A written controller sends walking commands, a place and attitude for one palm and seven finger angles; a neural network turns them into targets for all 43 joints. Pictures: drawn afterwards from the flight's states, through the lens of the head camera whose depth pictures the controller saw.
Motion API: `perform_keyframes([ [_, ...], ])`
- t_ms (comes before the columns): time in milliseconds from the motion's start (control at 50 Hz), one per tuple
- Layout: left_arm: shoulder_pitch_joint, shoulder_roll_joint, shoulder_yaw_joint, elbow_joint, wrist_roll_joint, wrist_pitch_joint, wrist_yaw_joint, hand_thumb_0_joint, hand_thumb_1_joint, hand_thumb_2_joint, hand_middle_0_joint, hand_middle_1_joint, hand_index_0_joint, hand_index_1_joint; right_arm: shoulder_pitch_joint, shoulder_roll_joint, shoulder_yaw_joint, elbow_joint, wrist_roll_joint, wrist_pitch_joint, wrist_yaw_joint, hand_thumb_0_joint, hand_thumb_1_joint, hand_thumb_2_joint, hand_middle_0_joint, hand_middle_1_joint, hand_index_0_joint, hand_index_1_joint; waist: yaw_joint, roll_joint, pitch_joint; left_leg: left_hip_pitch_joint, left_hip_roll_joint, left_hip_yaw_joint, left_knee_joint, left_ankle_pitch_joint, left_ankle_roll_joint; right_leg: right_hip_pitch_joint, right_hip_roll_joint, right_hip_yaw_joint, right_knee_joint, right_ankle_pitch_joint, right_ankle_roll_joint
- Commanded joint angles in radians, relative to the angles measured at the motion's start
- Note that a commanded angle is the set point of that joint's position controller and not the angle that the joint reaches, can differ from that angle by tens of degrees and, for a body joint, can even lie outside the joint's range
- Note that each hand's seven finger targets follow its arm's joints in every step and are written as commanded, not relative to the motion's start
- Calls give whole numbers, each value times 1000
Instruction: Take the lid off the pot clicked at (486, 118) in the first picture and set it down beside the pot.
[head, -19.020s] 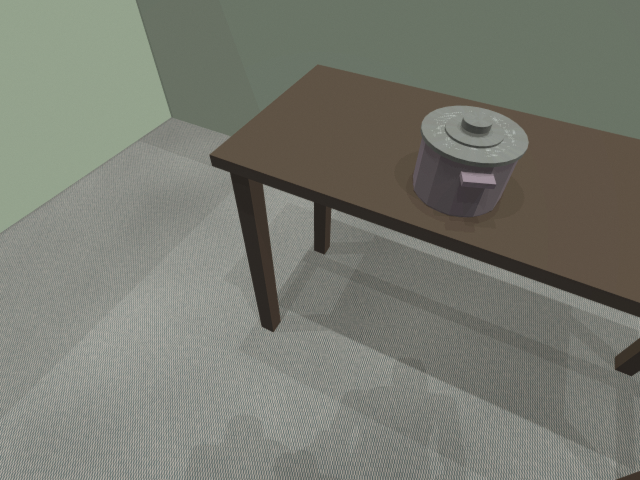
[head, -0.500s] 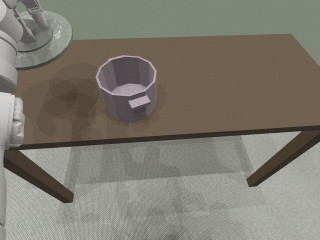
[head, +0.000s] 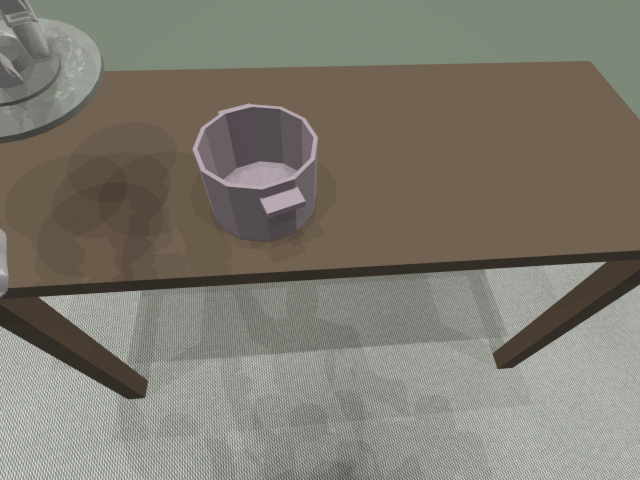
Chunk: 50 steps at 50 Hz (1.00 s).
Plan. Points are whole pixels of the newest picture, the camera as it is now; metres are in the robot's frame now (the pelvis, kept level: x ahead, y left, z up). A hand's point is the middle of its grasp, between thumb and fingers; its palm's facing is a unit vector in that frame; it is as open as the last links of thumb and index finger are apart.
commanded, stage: move the lid sideways beside the pot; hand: left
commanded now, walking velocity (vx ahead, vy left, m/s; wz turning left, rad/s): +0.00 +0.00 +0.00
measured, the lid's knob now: out of the picture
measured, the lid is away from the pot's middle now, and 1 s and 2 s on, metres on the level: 0.25 0.24 0.24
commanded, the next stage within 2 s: lower the lid onto the table in 0.06 s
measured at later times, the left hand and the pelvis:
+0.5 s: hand (22, 63) +0.50 +0.28 +0.24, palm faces -0.30 -0.23 -0.93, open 7.0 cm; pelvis +0.01 +0.00 +0.00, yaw -1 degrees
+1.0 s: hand (30, 101) +0.49 +0.29 +0.20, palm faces -0.37 -0.23 -0.90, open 6.9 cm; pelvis +0.00 +0.00 +0.00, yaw +0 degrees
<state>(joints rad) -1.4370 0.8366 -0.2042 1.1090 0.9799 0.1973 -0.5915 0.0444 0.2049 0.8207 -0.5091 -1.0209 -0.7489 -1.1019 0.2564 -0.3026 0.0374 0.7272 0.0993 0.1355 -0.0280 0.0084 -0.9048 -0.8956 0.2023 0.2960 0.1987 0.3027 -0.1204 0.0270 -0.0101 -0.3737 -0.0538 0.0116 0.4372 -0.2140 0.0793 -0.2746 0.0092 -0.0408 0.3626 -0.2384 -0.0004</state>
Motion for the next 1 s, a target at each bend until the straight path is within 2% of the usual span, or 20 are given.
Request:
perform_keyframes([
  [0,-600,207,31,-219,20,-6,50,0,615,1007,-701,-1151,-887,-1172,53,-179,-55,-68,-4,-13,-9,0,-900,-900,200,300,200,300,-5,121,-456,422,37,-79,44,545,-10,-38,48,-13,-11,296,-31],
  [140,-716,201,29,-360,12,-12,50,0,615,1007,-701,-1151,-887,-1172,65,-179,-64,-60,-8,-28,-15,0,-900,-900,200,300,200,300,-7,160,-555,530,39,-98,51,616,-21,-43,55,-15,-14,300,-31],
  [160,-706,170,22,-272,-2,17,48,0,615,1007,-701,-1151,-887,-1172,81,-184,-71,-47,-10,-40,-14,0,-900,-900,200,300,200,300,-14,195,-554,537,35,-95,63,651,-23,-52,53,-15,-11,325,-37],
  [220,-652,255,91,-180,19,40,46,0,615,1007,-701,-1151,-887,-1172,100,-185,-66,-32,-11,-44,-2,0,-900,-900,200,300,200,300,-4,87,-523,458,28,-91,61,591,-14,-11,55,-12,2,344,-27],
  [260,-588,226,57,-126,10,37,44,0,615,1007,-701,-1151,-887,-1172,102,-184,-59,-39,-4,-42,-1,0,-900,-900,200,300,200,300,-6,51,-497,398,25,-72,56,579,-11,20,44,-13,4,387,-28],
  [360,-614,165,5,-123,10,58,46,0,615,1007,-701,-1151,-887,-1172,90,-187,-61,-47,-4,-33,5,0,-900,-900,200,300,200,300,-14,91,-448,398,35,-73,56,583,-14,-24,47,-16,-2,366,-29],
  [400,-656,282,86,-185,41,49,59,0,615,1007,-701,-1151,-887,-1172,84,-188,-59,-60,-13,-31,4,0,-900,-900,200,300,200,300,-3,109,-524,412,30,-71,68,590,-8,21,51,0,13,387,-27],
  [460,-642,238,53,-224,20,34,58,0,615,1007,-701,-1151,-887,-1172,100,-181,-65,-70,-9,-36,-1,0,-900,-900,200,300,200,300,-3,137,-554,443,38,-71,71,655,-14,25,45,-4,13,414,-29],
  [480,-658,294,100,-244,35,33,64,0,615,1007,-701,-1151,-887,-1172,94,-184,-66,-71,-15,-37,1,0,-900,-900,200,300,200,300,4,137,-570,454,38,-81,79,645,-11,23,52,3,19,396,-26],
  [580,-593,273,84,-192,24,23,63,0,615,1007,-701,-1151,-887,-1172,100,-184,-65,-67,-7,-32,3,0,-900,-900,200,300,200,300,-4,137,-506,419,38,-75,80,608,-7,-7,54,-2,16,376,-27],
  [600,-568,220,46,-136,20,30,59,0,615,1007,-701,-1151,-887,-1172,106,-182,-67,-62,-7,-31,2,0,-900,-900,200,300,200,300,-16,117,-476,401,34,-68,83,572,2,-26,55,-5,13,360,-24],
  [640,-529,259,69,-102,21,28,59,0,615,1007,-701,-1151,-887,-1172,108,-186,-62,-61,-2,-28,-1,0,-900,-900,200,300,200,300,-16,70,-446,347,29,-53,75,494,12,-5,52,-1,13,361,-22],
  [700,-671,243,51,-278,12,19,61,0,615,1007,-701,-1151,-887,-1172,96,-187,-73,-66,-9,-26,0,0,-900,-900,200,300,200,300,-14,207,-552,464,36,-78,86,617,-1,-17,54,1,19,381,-29],
  [760,-585,156,10,-218,-8,15,55,0,615,1007,-701,-1151,-887,-1172,126,-182,-79,-51,-10,-41,-8,0,-900,-900,200,300,200,300,-23,173,-516,506,51,-91,90,654,-12,-83,63,-20,3,328,-30],
  [780,-595,217,59,-220,3,14,60,0,615,1007,-701,-1151,-887,-1172,118,-189,-77,-44,-10,-39,-5,0,-900,-900,200,300,200,300,-19,154,-504,478,49,-88,88,584,-6,-74,64,-12,7,312,-24],
  [840,-517,196,41,-106,-1,9,61,0,615,1007,-701,-1151,-887,-1172,115,-185,-68,-39,-2,-36,-6,0,-900,-900,200,300,200,300,-28,68,-444,361,27,-64,76,454,12,-43,55,-10,14,320,-23],
  [860,-514,168,17,-120,-16,5,57,0,615,1007,-701,-1151,-887,-1172,116,-190,-70,-37,-1,-34,-7,0,-900,-900,200,300,200,300,-27,83,-450,371,33,-60,70,471,9,-44,47,-13,12,332,-26],
  [880,-546,215,54,-141,-6,6,62,0,615,1007,-701,-1151,-887,-1172,109,-193,-69,-34,-5,-29,-5,0,-900,-900,200,300,200,300,-23,78,-452,363,31,-61,74,453,11,-28,51,-8,16,336,-23],
  [960,-575,214,36,-164,-9,-11,69,0,615,1007,-701,-1151,-887,-1172,107,-192,-66,-38,-3,-32,-14,0,-900,-900,200,300,200,300,-27,123,-467,377,36,-61,70,467,8,-33,48,-9,19,339,-29],
  [980,-593,260,75,-188,4,-12,77,0,615,1007,-701,-1151,-887,-1172,105,-192,-67,-42,-8,-33,-13,0,-900,-900,200,300,200,300,-21,128,-495,387,32,-64,78,456,10,-22,52,0,21,330,-25],
])
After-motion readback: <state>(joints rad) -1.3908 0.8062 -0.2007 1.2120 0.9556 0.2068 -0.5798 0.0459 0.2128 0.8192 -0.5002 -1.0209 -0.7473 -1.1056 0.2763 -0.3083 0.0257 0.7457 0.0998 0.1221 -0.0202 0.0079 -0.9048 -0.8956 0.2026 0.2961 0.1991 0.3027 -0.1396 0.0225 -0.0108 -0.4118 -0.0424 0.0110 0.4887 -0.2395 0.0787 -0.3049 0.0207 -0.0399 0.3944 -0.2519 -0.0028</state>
